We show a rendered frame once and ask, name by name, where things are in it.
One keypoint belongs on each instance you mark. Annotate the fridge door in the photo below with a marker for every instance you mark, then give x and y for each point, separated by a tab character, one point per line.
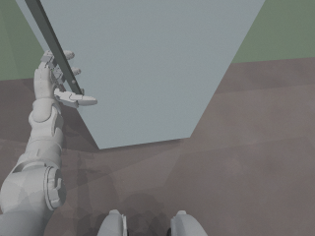
152	65

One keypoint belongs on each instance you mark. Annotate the robot right thigh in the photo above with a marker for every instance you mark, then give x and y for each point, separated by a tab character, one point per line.
186	225

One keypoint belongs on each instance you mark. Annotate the robot left forearm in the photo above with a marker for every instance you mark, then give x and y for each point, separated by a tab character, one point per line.
45	144

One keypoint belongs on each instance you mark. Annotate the left robot hand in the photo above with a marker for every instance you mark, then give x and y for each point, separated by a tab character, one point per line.
46	83

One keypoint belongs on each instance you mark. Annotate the robot right shin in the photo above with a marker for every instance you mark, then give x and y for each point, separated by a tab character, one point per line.
181	212

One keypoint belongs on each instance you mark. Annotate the handle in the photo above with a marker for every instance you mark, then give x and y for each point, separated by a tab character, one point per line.
50	37

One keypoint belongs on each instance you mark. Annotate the robot left upper arm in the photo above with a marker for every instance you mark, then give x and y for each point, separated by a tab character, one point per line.
29	199

